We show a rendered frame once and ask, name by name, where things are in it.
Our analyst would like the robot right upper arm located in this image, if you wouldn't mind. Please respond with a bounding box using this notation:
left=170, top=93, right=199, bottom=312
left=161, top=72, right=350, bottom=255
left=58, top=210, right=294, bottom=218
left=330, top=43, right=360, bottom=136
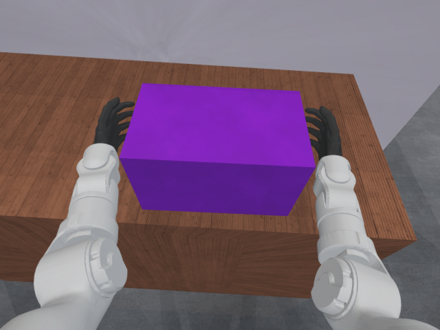
left=311, top=256, right=439, bottom=330

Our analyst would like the pedestal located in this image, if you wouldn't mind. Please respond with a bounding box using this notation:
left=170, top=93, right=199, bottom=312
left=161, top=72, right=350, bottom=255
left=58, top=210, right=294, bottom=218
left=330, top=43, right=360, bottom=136
left=0, top=52, right=417, bottom=298

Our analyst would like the robot left upper arm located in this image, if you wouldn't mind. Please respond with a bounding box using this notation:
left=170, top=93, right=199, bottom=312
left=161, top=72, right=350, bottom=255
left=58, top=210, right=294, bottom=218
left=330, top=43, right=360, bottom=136
left=0, top=236, right=127, bottom=330

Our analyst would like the right robot forearm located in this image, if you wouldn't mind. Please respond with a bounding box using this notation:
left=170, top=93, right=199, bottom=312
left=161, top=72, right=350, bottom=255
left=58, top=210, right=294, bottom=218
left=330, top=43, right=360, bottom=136
left=313, top=155, right=401, bottom=311

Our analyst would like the carton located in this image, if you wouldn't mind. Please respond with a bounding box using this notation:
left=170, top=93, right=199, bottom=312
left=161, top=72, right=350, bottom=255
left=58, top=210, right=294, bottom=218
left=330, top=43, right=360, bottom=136
left=119, top=83, right=316, bottom=216

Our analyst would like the left robot forearm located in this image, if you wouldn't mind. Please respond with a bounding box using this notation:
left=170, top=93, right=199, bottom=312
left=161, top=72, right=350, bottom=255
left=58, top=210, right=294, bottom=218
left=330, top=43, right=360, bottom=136
left=34, top=143, right=120, bottom=304

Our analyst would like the robot left hand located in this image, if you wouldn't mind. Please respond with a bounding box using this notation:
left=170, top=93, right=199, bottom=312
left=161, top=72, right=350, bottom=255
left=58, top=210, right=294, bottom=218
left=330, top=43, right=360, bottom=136
left=93, top=97, right=135, bottom=152

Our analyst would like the robot right hand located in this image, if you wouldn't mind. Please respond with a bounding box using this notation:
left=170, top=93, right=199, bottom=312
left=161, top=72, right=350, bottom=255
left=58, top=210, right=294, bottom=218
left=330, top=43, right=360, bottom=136
left=305, top=106, right=342, bottom=161

